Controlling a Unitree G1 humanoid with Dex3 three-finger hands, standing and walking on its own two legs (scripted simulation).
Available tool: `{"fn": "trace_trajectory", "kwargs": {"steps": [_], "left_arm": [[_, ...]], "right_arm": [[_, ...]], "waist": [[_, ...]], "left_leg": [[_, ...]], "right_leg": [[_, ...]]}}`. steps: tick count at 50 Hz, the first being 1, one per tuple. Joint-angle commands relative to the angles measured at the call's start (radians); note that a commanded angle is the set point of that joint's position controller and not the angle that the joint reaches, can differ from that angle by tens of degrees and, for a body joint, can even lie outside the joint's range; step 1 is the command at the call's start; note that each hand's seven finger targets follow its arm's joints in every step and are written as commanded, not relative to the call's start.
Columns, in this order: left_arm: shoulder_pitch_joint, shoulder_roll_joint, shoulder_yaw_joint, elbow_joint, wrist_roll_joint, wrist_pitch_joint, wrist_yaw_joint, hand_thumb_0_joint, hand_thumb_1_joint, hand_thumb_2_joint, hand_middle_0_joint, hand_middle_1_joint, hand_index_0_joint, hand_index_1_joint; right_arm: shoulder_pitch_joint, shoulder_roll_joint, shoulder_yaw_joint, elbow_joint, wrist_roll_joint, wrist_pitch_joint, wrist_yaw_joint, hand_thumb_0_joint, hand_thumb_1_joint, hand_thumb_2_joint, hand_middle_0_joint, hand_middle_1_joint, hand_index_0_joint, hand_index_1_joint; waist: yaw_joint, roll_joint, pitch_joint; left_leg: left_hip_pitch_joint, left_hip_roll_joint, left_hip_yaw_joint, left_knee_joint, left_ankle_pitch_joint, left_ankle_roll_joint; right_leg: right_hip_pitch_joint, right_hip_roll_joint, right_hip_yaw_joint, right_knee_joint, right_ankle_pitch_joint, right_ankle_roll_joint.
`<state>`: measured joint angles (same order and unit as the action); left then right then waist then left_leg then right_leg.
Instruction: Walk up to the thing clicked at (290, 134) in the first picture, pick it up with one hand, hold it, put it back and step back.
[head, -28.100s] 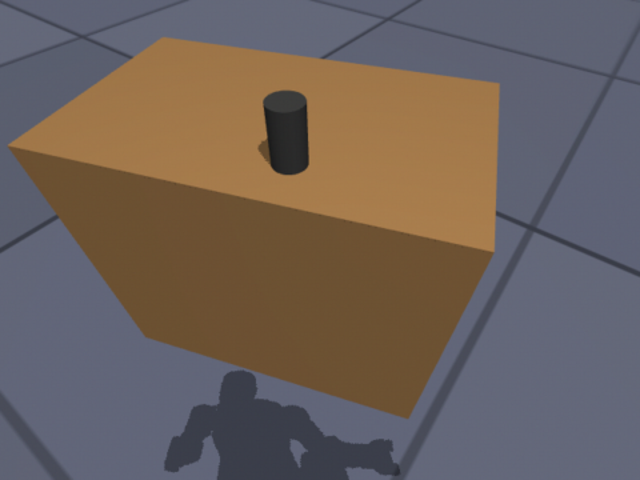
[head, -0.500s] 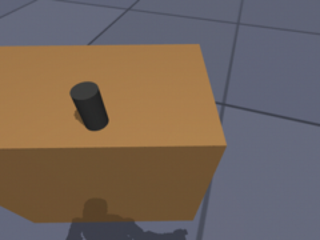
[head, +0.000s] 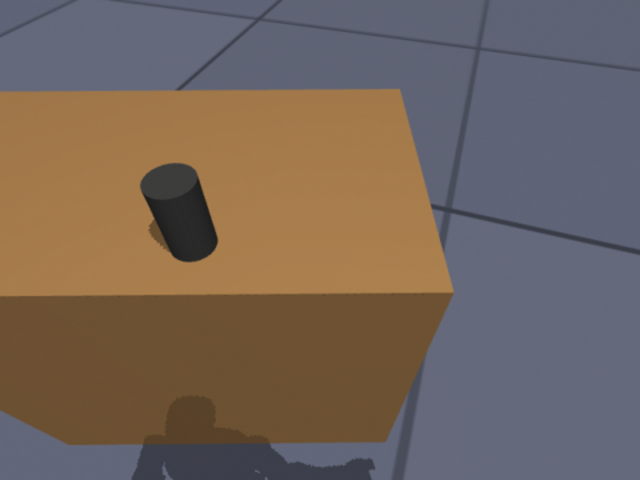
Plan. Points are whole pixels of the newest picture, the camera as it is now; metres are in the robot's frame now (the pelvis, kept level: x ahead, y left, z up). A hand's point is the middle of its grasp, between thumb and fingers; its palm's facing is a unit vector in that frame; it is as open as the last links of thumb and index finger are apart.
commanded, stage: stand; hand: left
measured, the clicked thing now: (182, 214) +0.45 +0.22 +0.08
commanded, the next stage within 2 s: step back in 1.06 s
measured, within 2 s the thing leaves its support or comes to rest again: neither
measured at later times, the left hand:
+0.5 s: hand out of the picture +0.06 +0.26 -0.16, palm faces -0.02 -0.94 -0.35, open 7.4 cm
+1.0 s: hand out of the picture +0.06 +0.25 -0.16, palm faces -0.02 -0.94 -0.34, open 7.4 cm
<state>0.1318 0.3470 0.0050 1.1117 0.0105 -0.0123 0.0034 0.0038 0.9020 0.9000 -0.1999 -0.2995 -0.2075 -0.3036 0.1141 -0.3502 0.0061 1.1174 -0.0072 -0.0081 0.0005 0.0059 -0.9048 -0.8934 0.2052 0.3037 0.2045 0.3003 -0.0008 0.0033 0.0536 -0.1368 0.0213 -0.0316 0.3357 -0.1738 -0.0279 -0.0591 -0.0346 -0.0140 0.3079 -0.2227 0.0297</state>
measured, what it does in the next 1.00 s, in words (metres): stands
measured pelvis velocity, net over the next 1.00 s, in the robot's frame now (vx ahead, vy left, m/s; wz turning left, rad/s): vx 0.00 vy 0.00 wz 0.00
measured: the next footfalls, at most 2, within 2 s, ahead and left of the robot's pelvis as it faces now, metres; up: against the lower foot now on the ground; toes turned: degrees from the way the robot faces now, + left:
left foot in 1.56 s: -0.09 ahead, +0.15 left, +0.00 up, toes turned +1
right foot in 1.98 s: -0.14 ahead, -0.07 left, +0.00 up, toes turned +1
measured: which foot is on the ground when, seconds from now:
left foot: down 0.00-1.00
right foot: down 0.00-1.00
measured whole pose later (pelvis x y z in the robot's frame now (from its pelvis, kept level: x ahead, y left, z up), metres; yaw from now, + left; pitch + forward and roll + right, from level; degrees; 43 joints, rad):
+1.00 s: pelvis +0.00 +0.00 +0.00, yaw +0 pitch -2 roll +0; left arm 0.13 0.35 0.00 1.11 0.01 -0.01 0.00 0.00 0.90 0.90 -0.20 -0.30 -0.21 -0.30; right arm 0.11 -0.35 0.00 1.12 -0.01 -0.01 0.00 0.01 -0.90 -0.89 0.21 0.30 0.20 0.30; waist 0.00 0.00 0.05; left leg -0.14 0.02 -0.03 0.33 -0.17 -0.03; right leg -0.07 -0.04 -0.02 0.32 -0.22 0.03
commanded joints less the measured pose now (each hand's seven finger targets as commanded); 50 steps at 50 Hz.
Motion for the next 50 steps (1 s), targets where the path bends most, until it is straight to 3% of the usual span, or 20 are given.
{"fn": "trace_trajectory", "kwargs": {"steps": [1,6,13,19,25,29,32,39,48,50], "left_arm": [[-0.021,0.222,0.04,-0.055,0.001,-0.016,0.011,0.0,0.9,0.9,-0.2,-0.3,-0.2,-0.301],[-0.015,0.218,0.039,-0.056,0.0,-0.017,0.012,0.0,0.9,0.9,-0.2,-0.3,-0.2,-0.301],[-0.021,0.218,0.04,-0.052,0.002,-0.012,0.009,0.0,0.9,0.9,-0.2,-0.3,-0.2,-0.301],[-0.018,0.217,0.04,-0.053,0.001,-0.013,0.009,0.0,0.9,0.9,-0.2,-0.3,-0.2,-0.301],[-0.015,0.217,0.037,-0.052,0.003,-0.015,0.008,0.0,0.9,0.9,-0.2,-0.3,-0.2,-0.301],[-0.016,0.217,0.037,-0.056,0.002,-0.016,0.009,0.0,0.9,0.9,-0.2,-0.3,-0.2,-0.3],[-0.016,0.216,0.036,-0.052,-0.001,-0.013,0.008,0.0,0.9,0.9,-0.2,-0.3,-0.2,-0.3],[-0.013,0.219,0.035,-0.053,0.002,-0.017,0.01,0.0,0.9,0.9,-0.2,-0.3,-0.2,-0.3],[-0.017,0.214,0.034,-0.053,-0.001,-0.012,0.008,0.0,0.9,0.9,-0.2,-0.3,-0.2,-0.3],[-0.019,0.218,0.035,-0.055,0.002,-0.013,0.009,0.0,0.9,0.9,-0.2,-0.3,-0.2,-0.3]], "right_arm": [[-0.023,-0.212,-0.042,-0.053,0.0,-0.017,-0.012,0.0,-0.9,-0.9,0.2,0.3,0.2,0.3],[-0.028,-0.215,-0.044,-0.055,0.0,-0.02,-0.013,0.0,-0.9,-0.9,0.2,0.3,0.2,0.3],[-0.021,-0.216,-0.043,-0.048,-0.001,-0.017,-0.011,0.0,-0.9,-0.9,0.2,0.3,0.2,0.3],[-0.021,-0.212,-0.042,-0.051,-0.001,-0.02,-0.011,0.0,-0.9,-0.9,0.2,0.3,0.2,0.3],[-0.022,-0.215,-0.044,-0.048,-0.001,-0.017,-0.009,0.0,-0.9,-0.9,0.2,0.3,0.2,0.3],[-0.026,-0.218,-0.046,-0.047,-0.002,-0.02,-0.009,0.0,-0.9,-0.9,0.2,0.3,0.2,0.3],[-0.012,-0.213,-0.043,-0.041,-0.001,-0.02,-0.009,0.0,-0.9,-0.9,0.2,0.3,0.2,0.3],[-0.012,-0.213,-0.043,-0.045,0.0,-0.021,-0.011,0.0,-0.9,-0.9,0.2,0.3,0.2,0.3],[-0.018,-0.212,-0.041,-0.043,0.0,-0.021,-0.01,0.0,-0.9,-0.9,0.2,0.3,0.2,0.3],[-0.019,-0.213,-0.044,-0.046,-0.001,-0.021,-0.011,0.0,-0.9,-0.9,0.2,0.3,0.2,0.3]], "waist": [[-0.001,-0.002,-0.092],[0.004,-0.001,-0.102],[-0.001,0.001,-0.051],[0.002,0.002,-0.072],[0.0,-0.001,-0.059],[0.003,0.007,-0.081],[-0.001,0.006,-0.067],[0.0,-0.008,-0.085],[0.001,0.007,-0.062],[0.002,-0.003,-0.085]], "left_leg": [[0.053,0.104,-0.066,-0.022,0.234,0.045],[0.068,0.108,-0.064,-0.012,0.273,0.045],[0.02,0.099,-0.072,-0.048,0.134,0.044],[0.034,0.102,-0.072,-0.039,0.182,0.046],[0.03,0.099,-0.077,-0.048,0.126,0.044],[0.042,0.104,-0.076,-0.032,0.2,0.042],[0.022,0.099,-0.074,-0.043,0.165,0.041],[0.046,0.106,-0.074,-0.028,0.232,0.045],[0.027,0.099,-0.071,-0.039,0.183,0.039],[0.038,0.107,-0.074,-0.031,0.222,0.044]], "right_leg": [[-0.005,-0.106,0.062,-0.042,0.219,-0.045],[-0.001,-0.108,0.061,-0.033,0.246,-0.044],[-0.027,-0.099,0.062,-0.054,0.119,-0.043],[-0.018,-0.102,0.06,-0.044,0.149,-0.044],[-0.043,-0.1,0.063,-0.056,0.104,-0.042],[-0.029,-0.103,0.061,-0.042,0.157,-0.043],[-0.02,-0.105,0.067,-0.045,0.138,-0.046],[-0.015,-0.107,0.061,-0.033,0.192,-0.042],[-0.027,-0.103,0.063,-0.043,0.142,-0.044],[-0.011,-0.106,0.061,-0.033,0.173,-0.046]]}}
